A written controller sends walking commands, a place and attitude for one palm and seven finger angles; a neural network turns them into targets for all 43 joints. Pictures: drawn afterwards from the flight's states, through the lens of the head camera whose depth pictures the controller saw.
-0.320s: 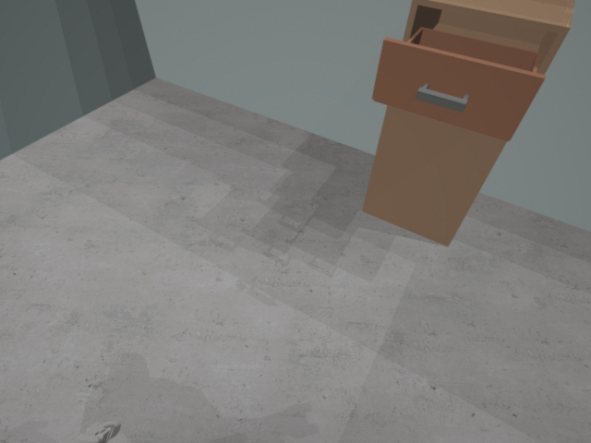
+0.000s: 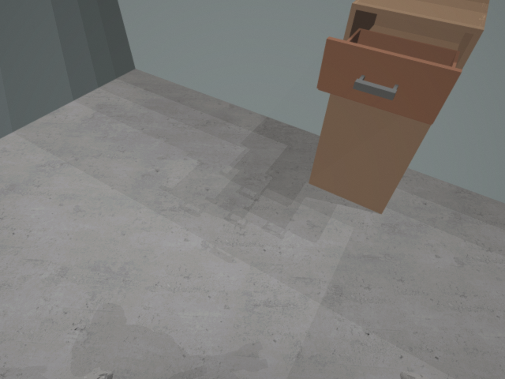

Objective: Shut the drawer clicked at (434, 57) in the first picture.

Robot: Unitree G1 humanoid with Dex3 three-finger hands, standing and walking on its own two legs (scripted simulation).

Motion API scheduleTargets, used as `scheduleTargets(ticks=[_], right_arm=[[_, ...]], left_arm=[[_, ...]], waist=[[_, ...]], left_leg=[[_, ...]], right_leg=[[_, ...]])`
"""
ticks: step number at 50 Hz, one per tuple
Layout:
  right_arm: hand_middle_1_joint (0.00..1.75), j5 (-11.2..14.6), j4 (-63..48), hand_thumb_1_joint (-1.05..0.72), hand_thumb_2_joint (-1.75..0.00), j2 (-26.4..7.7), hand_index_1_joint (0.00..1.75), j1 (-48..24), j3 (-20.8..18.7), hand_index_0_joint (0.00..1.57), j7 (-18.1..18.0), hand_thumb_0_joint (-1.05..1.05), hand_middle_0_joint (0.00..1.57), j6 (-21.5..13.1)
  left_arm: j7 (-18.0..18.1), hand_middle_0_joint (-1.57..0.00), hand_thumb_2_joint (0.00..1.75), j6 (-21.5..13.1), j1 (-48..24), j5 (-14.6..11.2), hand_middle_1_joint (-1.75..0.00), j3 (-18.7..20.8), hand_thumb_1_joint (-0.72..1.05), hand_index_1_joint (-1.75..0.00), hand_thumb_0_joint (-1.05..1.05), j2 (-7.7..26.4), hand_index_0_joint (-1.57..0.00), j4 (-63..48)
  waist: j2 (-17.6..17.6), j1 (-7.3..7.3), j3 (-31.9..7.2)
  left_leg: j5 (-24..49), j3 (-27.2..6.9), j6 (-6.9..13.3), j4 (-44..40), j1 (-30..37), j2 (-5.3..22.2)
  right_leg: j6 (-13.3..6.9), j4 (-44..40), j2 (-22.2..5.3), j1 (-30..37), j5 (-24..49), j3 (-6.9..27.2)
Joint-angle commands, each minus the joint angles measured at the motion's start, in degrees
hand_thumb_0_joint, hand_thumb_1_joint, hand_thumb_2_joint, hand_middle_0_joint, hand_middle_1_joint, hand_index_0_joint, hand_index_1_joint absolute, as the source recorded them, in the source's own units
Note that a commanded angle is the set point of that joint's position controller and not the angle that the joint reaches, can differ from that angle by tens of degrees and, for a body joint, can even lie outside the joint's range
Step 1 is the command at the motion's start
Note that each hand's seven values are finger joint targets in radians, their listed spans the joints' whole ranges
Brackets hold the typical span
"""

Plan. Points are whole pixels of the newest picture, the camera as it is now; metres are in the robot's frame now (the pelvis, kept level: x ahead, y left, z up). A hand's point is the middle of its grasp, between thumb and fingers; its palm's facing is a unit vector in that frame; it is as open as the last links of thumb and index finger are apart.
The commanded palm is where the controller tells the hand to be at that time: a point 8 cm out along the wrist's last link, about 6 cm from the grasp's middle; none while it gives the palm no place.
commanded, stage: stand and wait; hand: left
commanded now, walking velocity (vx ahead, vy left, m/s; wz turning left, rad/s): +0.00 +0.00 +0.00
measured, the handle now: (376, 86) +0.88 -0.30 +0.04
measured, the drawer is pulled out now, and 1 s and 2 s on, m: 0.29 0.29 0.29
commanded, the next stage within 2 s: look at it before walking up in 0.50 s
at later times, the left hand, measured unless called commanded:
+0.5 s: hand out of the picture +0.06 +0.24 -0.15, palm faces -0.04 -0.94 -0.34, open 7.4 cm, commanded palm none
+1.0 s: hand out of the picture +0.06 +0.23 -0.15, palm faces -0.04 -0.94 -0.33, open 7.4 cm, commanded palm none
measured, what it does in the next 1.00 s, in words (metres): stands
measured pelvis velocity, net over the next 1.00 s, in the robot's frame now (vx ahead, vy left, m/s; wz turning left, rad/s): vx -0.01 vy -0.02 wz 0.00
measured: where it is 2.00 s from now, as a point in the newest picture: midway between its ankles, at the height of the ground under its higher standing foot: outside the picture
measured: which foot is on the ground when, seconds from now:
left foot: down 0.00-1.00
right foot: down 0.00-1.00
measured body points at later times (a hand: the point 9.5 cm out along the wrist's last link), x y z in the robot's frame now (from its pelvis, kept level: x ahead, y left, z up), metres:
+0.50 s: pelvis -0.01 -0.01 +0.00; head -0.01 -0.01 +0.45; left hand +0.07 +0.29 -0.13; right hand +0.06 -0.30 -0.13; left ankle -0.01 +0.11 -0.74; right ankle -0.01 -0.13 -0.74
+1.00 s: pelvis -0.01 -0.02 +0.01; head -0.01 -0.01 +0.46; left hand +0.06 +0.28 -0.13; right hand +0.06 -0.31 -0.13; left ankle -0.01 +0.11 -0.74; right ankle -0.01 -0.13 -0.74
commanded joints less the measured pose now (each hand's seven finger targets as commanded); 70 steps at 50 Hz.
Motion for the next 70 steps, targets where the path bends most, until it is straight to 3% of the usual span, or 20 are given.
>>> scheduleTargets(ticks=[1, 25, 62, 63, 65, 67, 70], right_arm=[[0.3, 0.4, -3.6, -0.9, -0.9, -12.4, 0.3, -2.8, -2.8, 0.2, -1.1, 0.0, 0.2, -1.2], [0.3, 0.6, 1.2, -0.9, -0.9, -12.8, 0.3, -0.8, -2.3, 0.2, -0.9, 0.0, 0.2, -1.2], [0.3, 0.7, 2.1, -0.9, -0.9, -12.9, 0.3, -0.5, -2.3, 0.2, -1.2, 0.0, 0.2, -1.3], [0.3, 0.6, 2.0, -0.9, -0.9, -12.8, 0.3, -0.1, -2.4, 0.2, -1.3, 0.0, 0.2, -1.2], [0.3, 0.6, 2.0, -0.9, -0.9, -7.8, 0.3, 2.5, -1.8, 0.2, -1.5, 0.0, 0.2, -0.5], [0.3, 0.3, 1.6, -0.9, -0.9, -6.3, 0.3, 4.4, -1.6, 0.2, -1.6, 0.0, 0.2, 0.3], [0.3, -0.2, -0.4, -0.9, -0.9, -8.1, 0.3, 5.2, -2.8, 0.2, -1.2, 0.0, 0.2, 0.8]], left_arm=[[0.9, -0.2, 0.9, -1.3, -2.9, -0.3, -0.3, 3.2, 0.9, -0.3, 0.0, 12.1, -0.2, -3.5], [0.8, -0.2, 0.9, -1.5, -2.5, -0.4, -0.3, 3.0, 0.9, -0.3, 0.0, 12.3, -0.2, 0.3], [0.8, -0.2, 0.9, -1.9, -2.0, -0.4, -0.3, 3.1, 0.9, -0.3, 0.0, 12.3, -0.2, 1.1], [0.7, -0.2, 0.9, -1.6, -2.4, -0.3, -0.3, 3.3, 0.9, -0.3, 0.0, 12.2, -0.2, 0.7], [0.9, -0.2, 0.9, -0.3, -0.2, -0.3, -0.3, 2.8, 0.9, -0.3, 0.0, 7.9, -0.2, 0.7], [0.6, -0.2, 0.9, 0.7, 2.4, -0.2, -0.3, 2.6, 0.9, -0.3, 0.0, 6.1, -0.2, 0.6], [-0.5, -0.2, 0.9, 1.6, 3.3, 0.4, -0.3, 3.6, 0.9, -0.3, 0.0, 6.5, -0.2, -1.9]], waist=[[1.5, -0.57, -4.6], [0.6, -0.36, -2.3], [0.6, -0.48, -3.4], [1.1, -0.61, -3.0], [1.0, -0.79, -2.5], [0.2, -0.66, -2.4], [1.9, -0.51, 3.0]], left_leg=[[12.7, -5.3, 1.7, -5.0, 0.6, 6.5], [7.6, -6.0, 1.1, -8.3, 0.2, 7.0], [11.8, -5.3, 0.5, -8.5, 3.3, 7.7], [12.0, -4.8, 0.4, -7.7, 3.3, 7.9], [11.5, -2.9, -0.3, -5.7, 2.7, 8.0], [3.3, -1.4, -0.7, -4.5, 2.4, 8.0], [-17.1, -3.6, 0.8, -7.0, -1.3, 9.1]], right_leg=[[-2.9, -4.4, -5.6, 1.3, 12.5, 4.6], [-3.0, -8.5, -5.9, 0.7, 6.2, 5.9], [-3.1, -9.2, -5.9, 1.7, 12.6, 6.2], [-3.2, -8.6, -5.6, 1.0, 13.7, 6.6], [-2.8, -6.5, -5.6, -0.5, 15.5, 7.2], [-2.8, -6.2, -4.6, -2.4, 7.3, 8.3], [-3.6, -5.4, -1.6, -10.1, -14.8, 9.7]])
